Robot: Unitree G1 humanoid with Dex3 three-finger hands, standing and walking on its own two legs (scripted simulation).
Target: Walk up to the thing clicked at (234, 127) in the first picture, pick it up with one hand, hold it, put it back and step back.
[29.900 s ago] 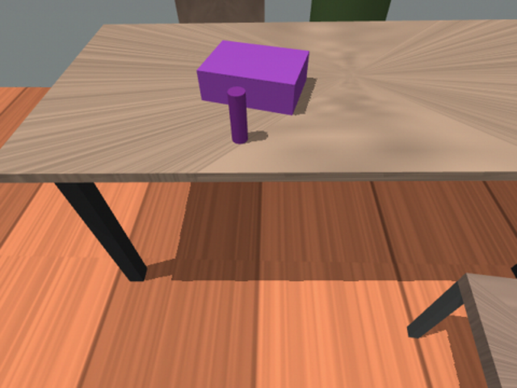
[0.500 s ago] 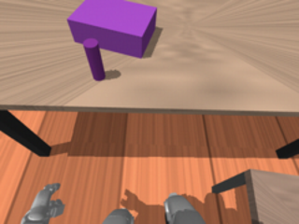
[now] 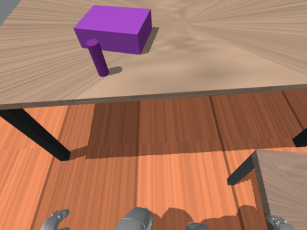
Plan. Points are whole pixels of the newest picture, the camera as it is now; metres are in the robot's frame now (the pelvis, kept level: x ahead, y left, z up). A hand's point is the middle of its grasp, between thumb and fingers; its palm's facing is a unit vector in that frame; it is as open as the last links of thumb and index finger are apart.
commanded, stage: step back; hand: left
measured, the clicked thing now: (98, 59) +0.63 +0.25 +0.04
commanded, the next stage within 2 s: none
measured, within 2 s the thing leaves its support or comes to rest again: neither
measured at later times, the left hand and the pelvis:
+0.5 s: hand out of the picture -0.08 +0.28 -0.16, palm faces +0.00 -0.93 -0.37, open 7.4 cm; pelvis -0.15 +0.00 +0.00, yaw -1 degrees
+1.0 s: hand out of the picture -0.20 +0.25 -0.15, palm faces +0.07 -0.91 -0.40, open 7.4 cm; pelvis -0.31 -0.03 -0.01, yaw +4 degrees
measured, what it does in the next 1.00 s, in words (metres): walks backwards: left foot, then right foot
